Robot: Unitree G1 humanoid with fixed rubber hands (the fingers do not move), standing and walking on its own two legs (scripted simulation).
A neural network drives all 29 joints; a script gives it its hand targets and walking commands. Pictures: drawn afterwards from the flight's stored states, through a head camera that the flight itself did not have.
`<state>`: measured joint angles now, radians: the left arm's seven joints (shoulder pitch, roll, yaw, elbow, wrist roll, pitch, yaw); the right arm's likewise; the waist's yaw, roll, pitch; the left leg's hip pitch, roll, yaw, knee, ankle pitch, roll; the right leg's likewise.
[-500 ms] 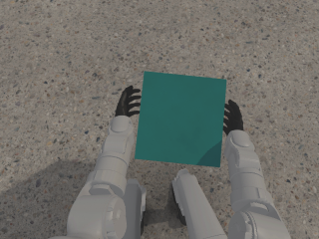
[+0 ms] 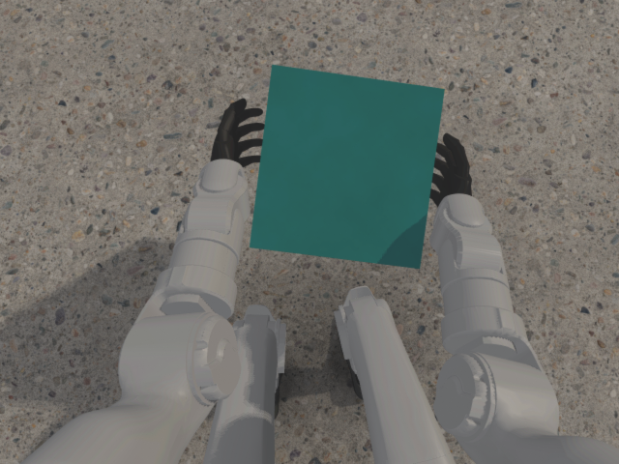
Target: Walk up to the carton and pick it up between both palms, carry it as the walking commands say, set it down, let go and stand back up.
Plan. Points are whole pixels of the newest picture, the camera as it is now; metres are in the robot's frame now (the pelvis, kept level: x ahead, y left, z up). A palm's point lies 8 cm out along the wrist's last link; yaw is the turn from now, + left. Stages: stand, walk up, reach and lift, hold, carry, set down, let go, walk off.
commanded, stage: set down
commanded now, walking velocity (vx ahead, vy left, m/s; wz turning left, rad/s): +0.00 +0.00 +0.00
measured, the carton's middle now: (336, 178) +0.46 -0.07 -0.17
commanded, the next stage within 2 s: none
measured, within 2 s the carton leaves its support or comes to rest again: neither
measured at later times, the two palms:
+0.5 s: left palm (247, 169) +0.49 +0.06 -0.17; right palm (436, 196) +0.42 -0.22 -0.18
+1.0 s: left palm (260, 176) +0.52 +0.05 -0.28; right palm (418, 199) +0.44 -0.23 -0.29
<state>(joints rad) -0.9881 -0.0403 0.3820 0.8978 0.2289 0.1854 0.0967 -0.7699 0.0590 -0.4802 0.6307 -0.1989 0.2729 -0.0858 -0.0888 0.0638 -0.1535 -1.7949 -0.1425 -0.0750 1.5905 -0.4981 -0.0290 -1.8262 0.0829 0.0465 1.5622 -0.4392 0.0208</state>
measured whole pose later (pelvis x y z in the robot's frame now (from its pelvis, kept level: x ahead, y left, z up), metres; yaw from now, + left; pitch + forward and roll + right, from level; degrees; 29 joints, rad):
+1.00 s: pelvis -0.03 +0.00 -0.12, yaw +1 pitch +37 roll +0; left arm -1.39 0.10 0.28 0.89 0.09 0.23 0.17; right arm -1.18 -0.13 -0.43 0.67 -0.08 0.29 -0.10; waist -0.12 0.07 0.32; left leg -2.12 -0.18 -0.04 2.00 -0.53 -0.05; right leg -2.15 0.08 0.03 1.97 -0.47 0.04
